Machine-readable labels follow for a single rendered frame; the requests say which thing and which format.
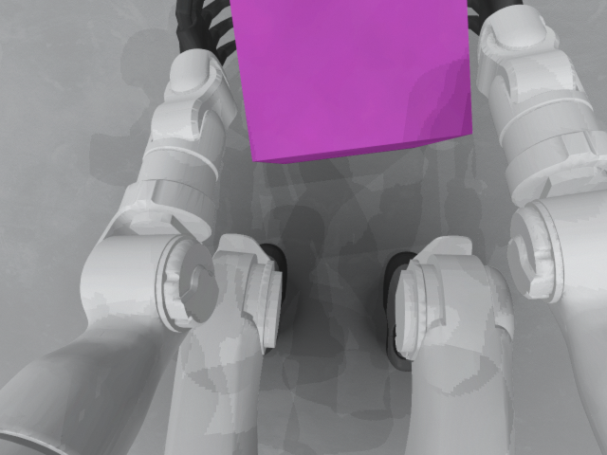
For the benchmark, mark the right robot upper arm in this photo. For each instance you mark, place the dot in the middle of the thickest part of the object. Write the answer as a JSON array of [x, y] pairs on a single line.
[[558, 253]]

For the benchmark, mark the robot right shin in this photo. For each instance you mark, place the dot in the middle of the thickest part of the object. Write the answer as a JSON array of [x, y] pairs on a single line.
[[501, 296]]

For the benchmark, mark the carton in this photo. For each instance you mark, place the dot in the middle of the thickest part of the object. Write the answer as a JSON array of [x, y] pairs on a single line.
[[332, 78]]

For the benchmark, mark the left robot upper arm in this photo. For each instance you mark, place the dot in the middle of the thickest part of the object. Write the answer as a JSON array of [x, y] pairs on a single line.
[[142, 294]]

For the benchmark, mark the robot right hand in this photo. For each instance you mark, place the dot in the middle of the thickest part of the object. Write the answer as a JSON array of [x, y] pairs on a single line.
[[485, 8]]

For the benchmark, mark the robot right forearm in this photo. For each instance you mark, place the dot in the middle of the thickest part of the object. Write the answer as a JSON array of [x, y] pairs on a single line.
[[542, 116]]

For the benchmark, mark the robot left forearm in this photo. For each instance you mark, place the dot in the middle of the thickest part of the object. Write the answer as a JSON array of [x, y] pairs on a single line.
[[181, 163]]

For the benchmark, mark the robot left foot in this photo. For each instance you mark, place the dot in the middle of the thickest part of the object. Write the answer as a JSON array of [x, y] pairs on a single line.
[[276, 254]]

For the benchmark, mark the robot left hand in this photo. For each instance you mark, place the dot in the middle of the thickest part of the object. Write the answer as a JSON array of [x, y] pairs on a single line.
[[194, 23]]

